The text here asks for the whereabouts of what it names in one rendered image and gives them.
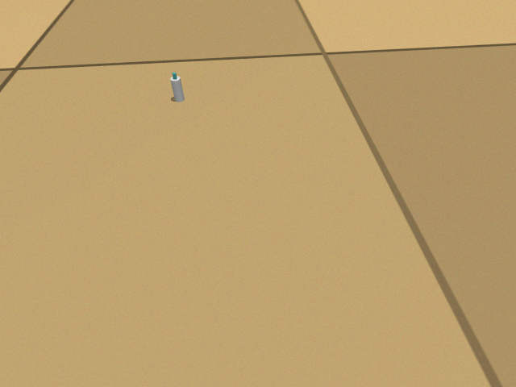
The bottle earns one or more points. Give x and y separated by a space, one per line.
177 88

